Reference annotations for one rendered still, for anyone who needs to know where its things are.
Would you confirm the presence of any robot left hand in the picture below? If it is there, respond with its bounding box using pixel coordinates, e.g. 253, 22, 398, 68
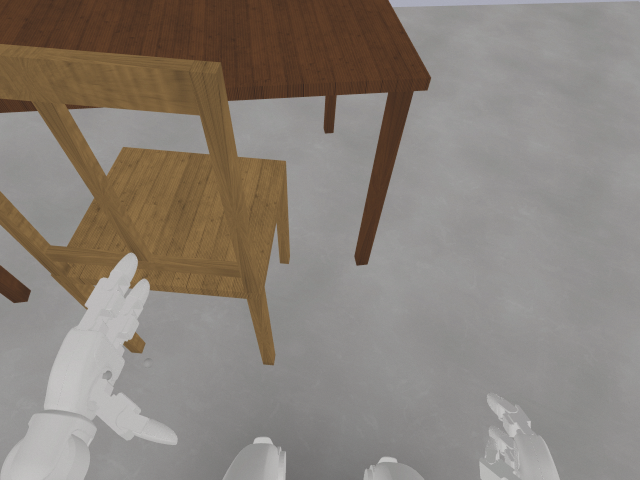
44, 253, 178, 445

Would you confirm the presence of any chair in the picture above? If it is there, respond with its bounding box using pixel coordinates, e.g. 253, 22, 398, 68
0, 44, 290, 365

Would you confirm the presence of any left robot forearm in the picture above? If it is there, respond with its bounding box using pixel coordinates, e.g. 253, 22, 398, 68
0, 410, 97, 480

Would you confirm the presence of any robot right hand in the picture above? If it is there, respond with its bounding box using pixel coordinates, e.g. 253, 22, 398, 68
479, 393, 560, 480

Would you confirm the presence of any table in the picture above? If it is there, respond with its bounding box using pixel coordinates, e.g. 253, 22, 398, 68
0, 0, 431, 303

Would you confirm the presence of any robot left thigh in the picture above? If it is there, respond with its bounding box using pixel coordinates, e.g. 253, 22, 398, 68
223, 443, 286, 480

